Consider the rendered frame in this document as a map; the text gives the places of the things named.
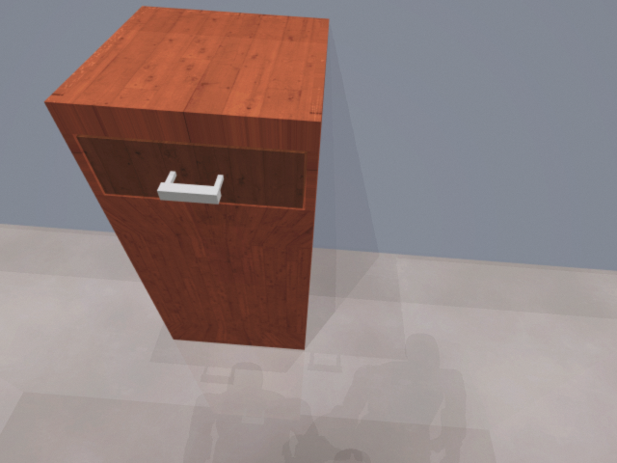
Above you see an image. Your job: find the handle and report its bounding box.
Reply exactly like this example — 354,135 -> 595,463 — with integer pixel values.
157,171 -> 224,204

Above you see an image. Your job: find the drawer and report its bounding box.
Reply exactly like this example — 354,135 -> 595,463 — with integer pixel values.
76,134 -> 308,208

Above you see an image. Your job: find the cabinet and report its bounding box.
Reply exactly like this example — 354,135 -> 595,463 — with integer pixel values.
44,6 -> 329,350

